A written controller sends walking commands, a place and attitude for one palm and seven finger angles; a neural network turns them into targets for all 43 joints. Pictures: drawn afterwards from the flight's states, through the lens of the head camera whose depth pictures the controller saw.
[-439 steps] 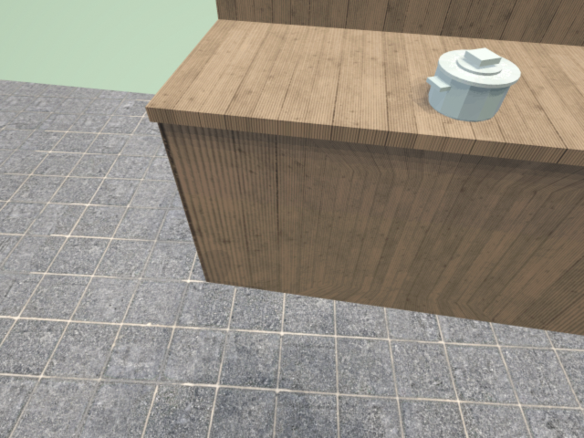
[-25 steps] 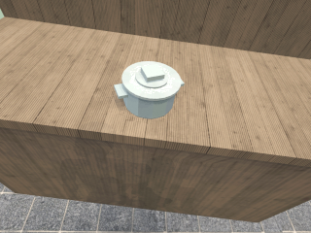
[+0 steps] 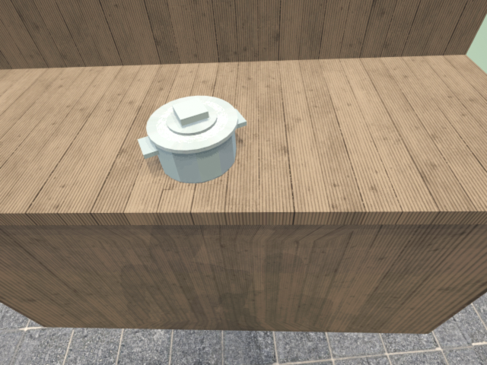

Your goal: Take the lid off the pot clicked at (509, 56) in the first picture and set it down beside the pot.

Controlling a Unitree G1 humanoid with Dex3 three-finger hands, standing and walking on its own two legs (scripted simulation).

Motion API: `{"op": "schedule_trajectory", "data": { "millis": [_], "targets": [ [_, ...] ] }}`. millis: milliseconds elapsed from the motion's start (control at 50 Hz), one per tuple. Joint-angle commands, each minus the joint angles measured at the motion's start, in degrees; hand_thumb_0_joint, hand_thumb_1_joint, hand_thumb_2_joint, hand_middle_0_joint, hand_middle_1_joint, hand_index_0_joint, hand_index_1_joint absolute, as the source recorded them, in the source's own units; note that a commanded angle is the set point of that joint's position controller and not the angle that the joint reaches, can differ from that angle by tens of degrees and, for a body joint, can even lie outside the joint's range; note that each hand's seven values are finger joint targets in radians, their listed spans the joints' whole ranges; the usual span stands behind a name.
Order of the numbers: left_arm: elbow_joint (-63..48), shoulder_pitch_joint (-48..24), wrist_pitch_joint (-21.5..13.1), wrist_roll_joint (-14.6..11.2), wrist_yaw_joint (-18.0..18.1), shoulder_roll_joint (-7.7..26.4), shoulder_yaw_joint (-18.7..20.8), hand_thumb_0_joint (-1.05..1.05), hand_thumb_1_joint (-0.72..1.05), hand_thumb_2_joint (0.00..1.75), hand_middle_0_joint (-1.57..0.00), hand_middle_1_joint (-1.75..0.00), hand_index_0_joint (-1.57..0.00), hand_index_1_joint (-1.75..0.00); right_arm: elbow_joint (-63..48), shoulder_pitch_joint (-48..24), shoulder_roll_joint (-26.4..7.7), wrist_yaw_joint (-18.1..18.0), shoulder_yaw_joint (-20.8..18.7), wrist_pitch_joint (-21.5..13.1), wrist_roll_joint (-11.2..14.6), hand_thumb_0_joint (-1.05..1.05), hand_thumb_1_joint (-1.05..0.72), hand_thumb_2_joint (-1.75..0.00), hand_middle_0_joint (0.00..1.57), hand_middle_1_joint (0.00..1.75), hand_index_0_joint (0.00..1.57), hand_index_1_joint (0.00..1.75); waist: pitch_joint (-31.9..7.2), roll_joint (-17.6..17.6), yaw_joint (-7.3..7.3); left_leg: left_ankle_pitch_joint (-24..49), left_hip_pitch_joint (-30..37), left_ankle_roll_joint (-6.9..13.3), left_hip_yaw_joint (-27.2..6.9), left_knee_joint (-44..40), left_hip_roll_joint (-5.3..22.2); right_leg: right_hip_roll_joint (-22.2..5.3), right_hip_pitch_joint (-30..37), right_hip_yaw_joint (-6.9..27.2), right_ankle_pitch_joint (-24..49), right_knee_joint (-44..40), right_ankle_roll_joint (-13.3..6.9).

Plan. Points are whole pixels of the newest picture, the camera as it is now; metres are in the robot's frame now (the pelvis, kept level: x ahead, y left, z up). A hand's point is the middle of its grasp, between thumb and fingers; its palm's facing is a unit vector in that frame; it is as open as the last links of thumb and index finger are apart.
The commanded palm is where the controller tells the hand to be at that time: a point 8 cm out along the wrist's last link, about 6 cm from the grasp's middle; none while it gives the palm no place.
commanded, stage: come to a stop and stand still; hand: left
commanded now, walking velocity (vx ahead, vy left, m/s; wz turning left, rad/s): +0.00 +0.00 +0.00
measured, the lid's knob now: (190, 111) +0.51 +0.11 +0.17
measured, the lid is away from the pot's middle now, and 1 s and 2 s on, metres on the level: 0.00 0.00 0.00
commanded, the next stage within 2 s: look again from close up in 0.36 s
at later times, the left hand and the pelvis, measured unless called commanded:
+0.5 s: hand out of the picture +0.03 +0.17 -0.17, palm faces +0.05 -0.97 -0.22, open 7.4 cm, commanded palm none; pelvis +0.02 -0.01 +0.01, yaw +1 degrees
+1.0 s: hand out of the picture +0.04 +0.19 -0.16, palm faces +0.05 -0.97 -0.23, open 7.4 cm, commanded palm none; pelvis +0.02 +0.00 +0.01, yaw +1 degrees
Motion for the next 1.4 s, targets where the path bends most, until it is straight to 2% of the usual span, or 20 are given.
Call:
{"op": "schedule_trajectory", "data": {
  "millis": [0,40,100,360,460,500,600,680,780,1180,1200,1220,1240,1260,1280,1300,1320,1340,1360,1380],
  "targets": [
    [-2.64,2.16,-1.12,-0.27,0.16,8.76,2.12,0.0,0.9,0.9,-0.2,-0.3,-0.2,-0.3,-2.03,1.65,-3.83,-0.44,-0.79,-1.55,-0.13,0.0,-0.9,-0.9,0.2,0.3,0.2,0.3,4.56,-6.72,0.86,4.87,1.63,2.26,-0.07,-4.97,0.76,-4.19,-6.13,4.68,3.81,-12.31,-3.98],
    [-2.63,1.88,-1.1,-0.3,0.24,8.47,2.32,0.0,0.9,0.9,-0.2,-0.3,-0.2,-0.3,-1.54,1.65,-4.2,-0.46,-0.77,-1.67,-0.16,0.0,-0.9,-0.9,0.2,0.3,0.2,0.3,4.89,-5.41,0.82,6.76,1.21,2.26,-0.39,-5.34,1.04,-3.83,-5.38,4.17,5.2,-11.29,-3.75],
    [-2.56,2.58,-1.23,-0.37,0.2,8.52,2.58,0.0,0.9,0.9,-0.2,-0.3,-0.2,-0.3,-0.86,1.54,-4.19,-0.68,-0.79,-2.03,-0.11,0.0,-0.9,-0.9,0.2,0.3,0.2,0.3,1.74,-5.62,1.39,10.22,2.85,2.4,-0.72,-6.06,1.71,-3.56,-1.88,3.14,10.14,-10.4,-3.48],
    [-1.52,2.63,-1.22,-0.2,0.22,9.02,2.91,0.0,0.9,0.9,-0.2,-0.3,-0.2,-0.3,0.48,-1.53,-5.37,-1.02,-0.99,-1.95,0.07,0.0,-0.9,-0.9,0.2,0.3,0.2,0.3,1.44,-3.12,1.64,16.03,5.07,2.08,-0.68,-6.19,2.25,-3.88,1.02,2.3,18.32,-10.17,-3.12],
    [-1.22,2.59,-1.06,-0.13,0.1,8.96,2.74,0.0,0.9,0.9,-0.2,-0.3,-0.2,-0.3,0.64,-2.87,-5.79,-1.05,-1.03,-1.81,0.07,0.0,-0.9,-0.9,0.2,0.3,0.2,0.3,2.4,-2.49,1.62,14.94,5.63,2.1,-1.0,-7.04,2.28,-3.75,0.06,2.4,16.39,-11.0,-2.99],
    [-1.26,2.94,-1.09,-0.3,0.01,9.21,2.79,0.0,0.9,0.9,-0.2,-0.3,-0.2,-0.3,0.62,-2.93,-5.79,-1.1,-1.05,-1.91,0.03,0.0,-0.9,-0.9,0.2,0.3,0.2,0.3,0.59,-2.6,1.96,16.63,6.69,2.36,-1.45,-7.45,2.67,-3.51,1.44,2.02,16.99,-10.94,-2.85],
    [-1.23,2.82,-0.99,-0.28,-0.01,9.26,2.71,0.0,0.9,0.9,-0.2,-0.3,-0.2,-0.3,0.76,-3.7,-6.15,-1.1,-1.06,-1.85,0.04,0.0,-0.9,-0.9,0.2,0.3,0.2,0.3,1.26,-3.66,2.05,17.17,6.62,2.4,-1.77,-7.92,2.73,-3.47,1.62,1.63,17.32,-11.16,-2.61],
    [-1.14,2.69,-0.92,-0.08,0.1,9.16,2.7,0.0,0.9,0.9,-0.2,-0.3,-0.2,-0.3,1.1,-3.75,-6.42,-1.06,-1.11,-1.9,0.04,0.0,-0.9,-0.9,0.2,0.3,0.2,0.3,1.19,-1.73,1.91,18.49,6.95,2.43,-1.84,-8.07,2.74,-3.76,1.68,1.35,16.8,-10.84,-2.5],
    [-1.02,2.69,-0.98,-0.12,0.11,9.33,2.77,0.0,0.9,0.9,-0.2,-0.3,-0.2,-0.3,1.36,-3.98,-6.52,-1.07,-1.15,-1.88,0.05,0.0,-0.9,-0.9,0.2,0.3,0.2,0.3,0.43,-2.65,2.1,20.05,7.46,2.39,-1.84,-7.84,2.77,-3.96,2.63,1.07,18.94,-10.78,-2.4],
    [-0.7,2.66,-1.01,-0.15,-0.02,8.82,2.59,0.0,0.9,0.9,-0.2,-0.3,-0.2,-0.3,2.71,-3.01,-5.43,-0.97,-0.95,-1.75,0.06,0.0,-0.9,-0.9,0.2,0.3,0.2,0.3,2.05,-2.96,2.19,15.89,6.45,2.27,-2.3,-9.8,2.32,-4.35,2.32,1.28,15.6,-13.19,-2.4],
    [-0.82,2.9,-1.05,-0.31,-0.08,9.07,2.67,0.0,0.9,0.9,-0.2,-0.3,-0.2,-0.3,2.64,-3.01,-5.25,-1.01,-0.99,-1.78,0.01,0.0,-0.9,-0.9,0.2,0.3,0.2,0.3,1.76,-4.58,2.36,16.1,6.4,2.35,-2.43,-9.74,2.45,-4.08,3.01,1.17,16.36,-13.49,-2.38],
    [-0.8,2.76,-1.05,-0.24,-0.02,8.79,2.61,0.0,0.9,0.9,-0.2,-0.3,-0.2,-0.3,2.61,-3.07,-5.7,-1.0,-1.06,-1.77,0.06,0.0,-0.9,-0.9,0.2,0.3,0.2,0.3,1.88,-4.04,2.15,16.32,6.3,2.27,-2.29,-9.52,2.32,-4.3,2.79,1.31,16.97,-13.32,-2.38],
    [1.58,7.84,-2.67,0.79,2.1,8.23,2.45,0.0,0.9,0.9,-0.2,-0.3,-0.2,-0.3,-1.52,-8.66,-8.38,-0.61,-1.26,-2.35,0.34,0.0,-0.9,-0.9,0.2,0.3,0.2,0.3,1.99,-3.51,3.9,19.23,3.86,1.53,0.38,2.82,2.73,-7.43,1.76,6.72,42.0,-14.66,-0.84],
    [-71.46,-30.91,-11.57,-5.98,2.58,20.11,4.52,0.0,0.9,0.9,-0.24,-0.35,-0.24,-0.35,-18.21,-8.57,-13.65,-0.91,-0.75,-12.61,3.4,0.0,-0.9,-0.9,0.2,0.3,0.2,0.3,-25.11,8.3,3.44,23.04,17.51,2.34,-0.81,-9.03,-2.38,-3.57,12.19,0.73,39.81,-8.53,-2.34],
    [-62.48,-6.56,-6.98,-1.37,5.26,17.53,5.21,0.0,0.9,0.9,-0.29,-0.4,-0.29,-0.4,-16.65,-10.04,-10.86,-3.78,-0.03,-16.62,2.91,0.0,-0.9,-0.9,0.2,0.3,0.2,0.3,-26.33,15.63,4.22,29.19,21.6,3.21,-0.73,-9.88,-0.34,-0.88,7.92,-0.39,28.86,-5.91,-3.26],
    [-54.66,6.74,0.54,-2.92,7.4,7.97,1.41,0.0,0.9,0.9,-0.33,-0.44,-0.33,-0.44,-15.62,-12.61,-9.25,-3.41,-0.98,-17.09,4.89,0.0,-0.9,-0.9,0.2,0.3,0.2,0.3,-18.21,10.43,3.64,27.7,17.68,2.34,0.06,-8.96,-0.39,-0.45,5.3,-4.68,23.75,-8.36,-2.02],
    [-47.24,11.52,2.92,-1.46,7.53,5.65,2.26,0.0,0.9,0.9,-0.38,-0.49,-0.38,-0.49,-14.07,-13.46,-10.09,-3.09,-0.93,-17.47,3.78,0.0,-0.9,-0.9,0.2,0.3,0.2,0.3,-9.54,3.99,3.76,25.01,13.43,2.74,0.31,-9.2,-1.65,-0.09,5.19,-5.59,23.8,-11.43,-1.71],
    [-44.01,11.55,3.13,-0.52,7.08,5.17,2.56,0.0,0.9,0.9,-0.42,-0.54,-0.42,-0.54,-15.82,-13.7,-9.61,-2.4,-1.63,-17.53,3.04,0.0,-0.9,-0.9,0.2,0.3,0.2,0.3,-2.07,-4.04,2.85,21.1,9.94,2.92,-0.13,-9.98,-1.71,0.16,2.35,-6.76,21.89,-12.18,-0.9],
    [-38.34,16.36,2.96,0.33,6.37,5.21,4.91,0.0,0.9,0.9,-0.46,-0.59,-0.46,-0.59,-17.29,-13.45,-10.38,-2.07,-3.05,-16.7,2.33,0.0,-0.9,-0.9,0.2,0.3,0.2,0.3,0.35,-10.25,3.53,18.4,7.05,3.03,0.09,-10.33,-1.35,0.79,-0.25,-7.4,19.32,-12.66,-0.77],
    [-39.4,19.58,2.33,0.58,5.17,4.31,4.32,0.0,0.9,0.9,-0.51,-0.64,-0.51,-0.64,-19.64,-14.13,-10.15,-1.47,-3.41,-15.9,2.1,0.0,-0.9,-0.9,0.2,0.3,0.2,0.3,2.01,-12.93,4.07,15.67,5.3,3.02,-0.06,-10.68,-1.43,0.85,-1.16,-7.17,16.91,-12.75,-0.57]
  ]
}}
